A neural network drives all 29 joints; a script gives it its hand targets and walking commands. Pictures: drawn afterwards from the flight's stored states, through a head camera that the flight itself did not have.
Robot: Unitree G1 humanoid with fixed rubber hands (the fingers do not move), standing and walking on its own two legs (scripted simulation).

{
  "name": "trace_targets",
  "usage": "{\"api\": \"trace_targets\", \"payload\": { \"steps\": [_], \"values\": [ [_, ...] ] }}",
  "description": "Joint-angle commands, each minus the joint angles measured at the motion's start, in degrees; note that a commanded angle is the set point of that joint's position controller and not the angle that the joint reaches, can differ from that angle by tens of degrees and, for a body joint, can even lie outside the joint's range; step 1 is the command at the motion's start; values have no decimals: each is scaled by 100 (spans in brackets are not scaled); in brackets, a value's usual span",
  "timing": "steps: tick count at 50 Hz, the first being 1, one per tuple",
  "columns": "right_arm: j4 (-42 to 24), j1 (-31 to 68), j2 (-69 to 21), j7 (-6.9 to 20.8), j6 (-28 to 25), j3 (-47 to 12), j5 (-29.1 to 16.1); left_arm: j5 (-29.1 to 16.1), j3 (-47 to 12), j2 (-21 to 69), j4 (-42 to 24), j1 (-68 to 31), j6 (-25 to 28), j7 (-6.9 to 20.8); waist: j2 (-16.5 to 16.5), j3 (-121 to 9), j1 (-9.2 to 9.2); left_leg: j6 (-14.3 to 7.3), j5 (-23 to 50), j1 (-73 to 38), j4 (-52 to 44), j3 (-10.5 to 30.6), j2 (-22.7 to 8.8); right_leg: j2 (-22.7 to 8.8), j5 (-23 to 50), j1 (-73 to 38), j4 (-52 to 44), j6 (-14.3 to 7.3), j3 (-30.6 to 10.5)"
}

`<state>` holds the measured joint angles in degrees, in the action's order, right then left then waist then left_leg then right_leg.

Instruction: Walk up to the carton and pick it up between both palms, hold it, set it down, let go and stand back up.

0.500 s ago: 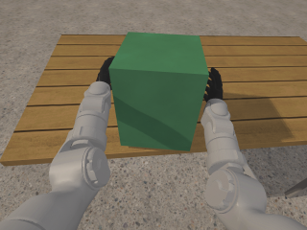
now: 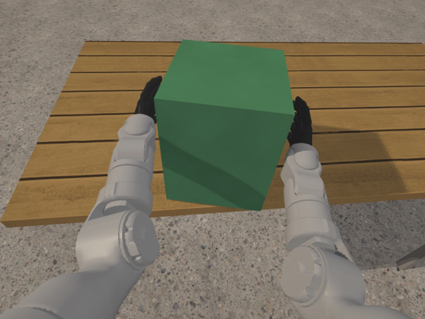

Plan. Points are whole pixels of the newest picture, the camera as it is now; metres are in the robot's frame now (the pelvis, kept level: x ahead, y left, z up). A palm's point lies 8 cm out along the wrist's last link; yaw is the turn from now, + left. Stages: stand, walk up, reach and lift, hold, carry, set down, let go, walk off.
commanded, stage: set down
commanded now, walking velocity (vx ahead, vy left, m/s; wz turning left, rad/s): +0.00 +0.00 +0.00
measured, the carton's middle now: (222, 127) +0.44 -0.03 +0.12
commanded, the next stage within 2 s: none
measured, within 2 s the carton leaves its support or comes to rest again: neither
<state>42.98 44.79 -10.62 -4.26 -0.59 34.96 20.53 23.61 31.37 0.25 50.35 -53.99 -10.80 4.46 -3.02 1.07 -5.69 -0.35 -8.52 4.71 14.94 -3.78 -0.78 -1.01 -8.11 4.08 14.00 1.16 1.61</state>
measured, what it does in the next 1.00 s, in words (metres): stands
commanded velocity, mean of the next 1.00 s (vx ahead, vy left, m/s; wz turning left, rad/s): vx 0.00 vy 0.00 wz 0.00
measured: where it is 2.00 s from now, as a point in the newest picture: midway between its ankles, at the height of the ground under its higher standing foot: outside the picture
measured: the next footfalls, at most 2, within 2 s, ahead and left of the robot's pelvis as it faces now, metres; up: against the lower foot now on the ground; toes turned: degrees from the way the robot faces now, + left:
none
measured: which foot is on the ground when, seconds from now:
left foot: down 0.00-1.00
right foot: down 0.00-1.00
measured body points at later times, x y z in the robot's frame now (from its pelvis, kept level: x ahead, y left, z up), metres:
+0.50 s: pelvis +0.00 +0.00 +0.00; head +0.01 +0.02 +0.45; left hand +0.45 +0.12 +0.15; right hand +0.39 -0.17 +0.14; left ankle +0.00 +0.11 -0.75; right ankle +0.00 -0.13 -0.75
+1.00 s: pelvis +0.00 +0.00 -0.01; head +0.03 +0.02 +0.44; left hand +0.47 +0.12 +0.11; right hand +0.42 -0.18 +0.10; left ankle +0.00 +0.11 -0.75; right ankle +0.00 -0.13 -0.75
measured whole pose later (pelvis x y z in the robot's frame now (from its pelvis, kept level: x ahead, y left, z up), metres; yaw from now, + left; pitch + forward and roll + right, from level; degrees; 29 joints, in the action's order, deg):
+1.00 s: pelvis +0.00 +0.00 -0.01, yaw -3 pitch +10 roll -1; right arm 60.0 49.2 2.4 -10.4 1.0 10.1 -2.6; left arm -0.7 8.9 -10.5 70.6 -58.8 -2.9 -5.2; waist -0.8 -8.2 -4.4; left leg 0.0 -11.0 21.9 23.0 -5.7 -2.9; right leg 0.6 -8.2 21.0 19.3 0.7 -0.3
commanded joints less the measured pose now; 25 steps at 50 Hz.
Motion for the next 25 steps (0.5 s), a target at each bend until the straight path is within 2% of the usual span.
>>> {"api": "trace_targets", "payload": {
  "steps": [1,4,5,6,8,9,10,11,13,15,17,18,21,22,25],
  "values": [
    [-66,3091,-1883,698,-124,-1601,73,-80,-1114,2141,103,-2668,33,624,240,-1652,-46,78,490,-859,-83,-259,109,216,1312,-178,4,368,538],
    [-48,3034,-1909,721,-164,-1631,63,-57,-1143,2195,-97,-2718,95,586,420,-1883,-9,136,743,-1067,-6,-232,66,232,1431,-67,72,351,586],
    [48,2883,-1871,723,-118,-1571,106,-3,-1099,2148,-12,-2611,54,604,367,-1609,-88,116,734,-1104,-9,-239,76,226,1416,-47,26,370,571],
    [-60,2997,-1861,734,-129,-1534,130,26,-1013,2161,11,-2640,54,624,281,-1593,-5,83,540,-1019,-66,-254,71,226,1195,6,-7,365,584],
    [-141,2907,-1887,743,-179,-1513,182,25,-1069,2215,-29,-2582,84,620,248,-1714,-56,81,584,-1034,-55,-248,66,232,1289,-37,20,376,594],
    [-98,2822,-1865,740,-176,-1543,202,75,-987,2169,65,-2452,84,629,214,-1672,13,63,619,-1034,-50,-257,66,229,1334,-75,22,378,592],
    [-77,2814,-1895,734,-201,-1482,187,58,-1048,2238,-37,-2515,104,633,341,-1658,-44,126,734,-1111,-24,-247,46,244,1380,-5,39,369,616],
    [-43,2739,-1938,735,-195,-1511,194,70,-1012,2204,-11,-2483,116,644,299,-1596,-16,102,734,-1054,-15,-274,78,220,1406,-77,13,381,595],
    [-62,2721,-1846,755,-175,-1481,216,72,-1016,2209,-27,-2452,121,659,366,-1472,-11,131,570,-1065,-64,-251,52,237,1159,33,2,365,603],
    [-210,2776,-1860,781,-172,-1464,229,115,-942,2132,41,-2480,127,673,357,-1401,58,102,491,-995,-75,-271,76,199,1071,53,-15,375,589],
    [-92,2623,-1776,807,-61,-1398,284,197,-775,1967,130,-2364,101,679,278,-1152,76,35,186,-913,-176,-276,74,191,777,113,-56,388,588],
    [-240,2606,-1757,799,-89,-1365,322,164,-831,2027,-18,-2358,114,687,246,-1325,13,39,248,-977,-166,-272,71,210,864,143,-41,411,602],
    [-237,2516,-1777,801,-165,-1413,324,132,-953,2129,-68,-2308,172,657,418,-1445,17,147,625,-1223,-6,-262,40,241,1065,317,-31,380,633],
    [-137,2444,-1730,807,-141,-1390,333,145,-922,2101,-36,-2245,157,666,358,-1286,-36,121,559,-1243,-28,-254,24,241,1030,311,-63,374,622],
    [-197,2388,-1781,813,-98,-1382,380,199,-848,2106,-91,-2188,160,707,256,-1237,19,67,480,-1139,-99,-250,39,222,997,245,-65,409,607]
  ]
}}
